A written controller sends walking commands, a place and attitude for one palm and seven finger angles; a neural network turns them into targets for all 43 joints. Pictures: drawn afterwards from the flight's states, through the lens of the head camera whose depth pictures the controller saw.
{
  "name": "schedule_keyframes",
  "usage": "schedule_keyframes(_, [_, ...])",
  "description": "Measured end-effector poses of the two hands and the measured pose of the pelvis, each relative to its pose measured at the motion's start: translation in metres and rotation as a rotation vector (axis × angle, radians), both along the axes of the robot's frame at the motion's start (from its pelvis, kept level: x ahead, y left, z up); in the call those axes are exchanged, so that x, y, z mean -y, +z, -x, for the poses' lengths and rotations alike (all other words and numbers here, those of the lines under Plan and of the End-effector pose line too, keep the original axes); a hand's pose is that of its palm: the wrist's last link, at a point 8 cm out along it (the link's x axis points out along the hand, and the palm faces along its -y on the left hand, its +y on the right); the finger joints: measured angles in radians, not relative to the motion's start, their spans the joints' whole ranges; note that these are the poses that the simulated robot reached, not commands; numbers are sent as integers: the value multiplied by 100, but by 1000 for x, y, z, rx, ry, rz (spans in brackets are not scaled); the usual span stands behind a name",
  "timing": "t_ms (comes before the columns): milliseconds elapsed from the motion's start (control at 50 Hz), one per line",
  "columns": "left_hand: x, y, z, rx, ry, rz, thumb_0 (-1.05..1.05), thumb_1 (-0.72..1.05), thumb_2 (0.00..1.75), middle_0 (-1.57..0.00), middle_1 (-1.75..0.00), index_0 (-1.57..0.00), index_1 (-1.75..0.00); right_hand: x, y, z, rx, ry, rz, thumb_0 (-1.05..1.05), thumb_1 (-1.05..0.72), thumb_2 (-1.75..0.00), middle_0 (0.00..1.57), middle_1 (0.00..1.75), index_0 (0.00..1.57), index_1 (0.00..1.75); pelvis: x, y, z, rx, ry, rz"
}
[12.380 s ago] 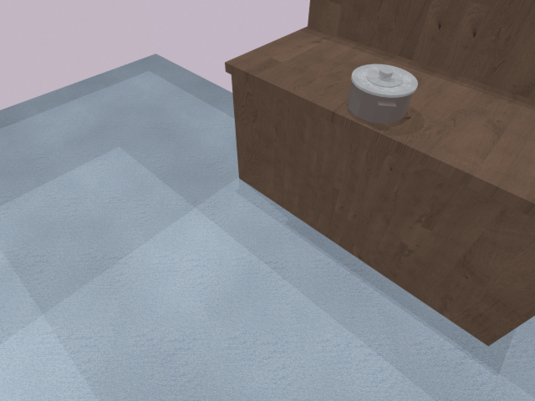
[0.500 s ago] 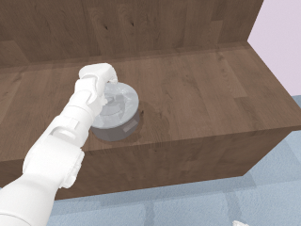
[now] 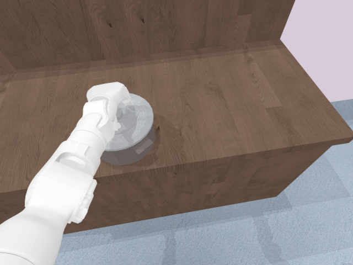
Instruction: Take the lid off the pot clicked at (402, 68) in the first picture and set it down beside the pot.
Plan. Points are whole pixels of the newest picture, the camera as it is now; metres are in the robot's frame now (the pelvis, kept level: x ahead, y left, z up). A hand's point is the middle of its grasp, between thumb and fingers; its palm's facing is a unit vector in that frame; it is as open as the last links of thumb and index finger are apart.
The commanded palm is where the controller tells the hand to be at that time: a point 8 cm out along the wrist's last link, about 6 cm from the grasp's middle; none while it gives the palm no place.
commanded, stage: lower the open fingers around the knob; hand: left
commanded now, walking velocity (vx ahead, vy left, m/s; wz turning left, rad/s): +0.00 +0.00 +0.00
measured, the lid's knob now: (115, 113) +0.50 +0.14 +0.02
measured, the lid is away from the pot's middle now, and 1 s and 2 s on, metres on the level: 0.00 0.00 0.00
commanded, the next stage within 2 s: close the fingers and squeeze the knob in 0.40 s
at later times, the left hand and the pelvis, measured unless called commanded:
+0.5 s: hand (113, 118) +0.47 +0.13 +0.05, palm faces -0.36 -0.07 -0.93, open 10.1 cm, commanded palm +0.47 +0.14 +0.10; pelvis -0.01 +0.00 +0.00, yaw +0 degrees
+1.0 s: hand (112, 119) +0.47 +0.13 +0.05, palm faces -0.36 -0.07 -0.93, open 8.9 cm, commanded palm +0.47 +0.14 +0.10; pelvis +0.00 +0.00 +0.00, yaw +0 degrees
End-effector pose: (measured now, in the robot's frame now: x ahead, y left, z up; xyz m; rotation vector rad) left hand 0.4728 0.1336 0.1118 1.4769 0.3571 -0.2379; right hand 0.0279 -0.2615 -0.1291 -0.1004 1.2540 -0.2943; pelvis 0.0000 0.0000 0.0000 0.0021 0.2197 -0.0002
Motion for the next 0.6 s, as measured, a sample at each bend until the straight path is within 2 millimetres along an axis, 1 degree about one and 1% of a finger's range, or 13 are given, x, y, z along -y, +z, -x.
schedule_keyframes(40, [0,-3,0,-4,-4,-11,0,-25,135,-83,-8,-83,-8,1,0,-1,2,-1,1,1,-90,-90,20,30,20,29,0,0,0,-3,1,0])
schedule_keyframes(200, [1,-4,0,17,7,-7,0,-25,135,-84,-9,-83,-8,3,-1,-6,6,8,0,1,-90,-90,20,30,20,29,3,-2,1,-13,0,0])
schedule_keyframes(340, [0,-4,4,12,7,-5,0,-25,135,-81,-7,-83,-8,6,1,-10,26,3,5,1,-90,-90,20,30,20,29,4,-2,3,-10,-2,1])
schedule_keyframes(520, [-2,-5,8,16,1,-12,0,-25,135,-80,-6,-83,-8,6,2,-10,32,4,10,1,-90,-90,20,30,20,29,4,-2,6,-5,-1,1])
schedule_keyframes(560, [-2,-5,8,17,2,-4,0,-24,132,-77,-12,-81,-13,6,1,-9,32,3,10,1,-90,-90,20,30,20,29,3,-2,6,-6,-1,1])
schedule_keyframes(600, [-2,-6,9,14,-2,-20,0,-21,127,-73,-22,-76,-24,5,1,-7,31,1,8,1,-90,-90,20,30,20,29,3,-2,6,-6,-1,1])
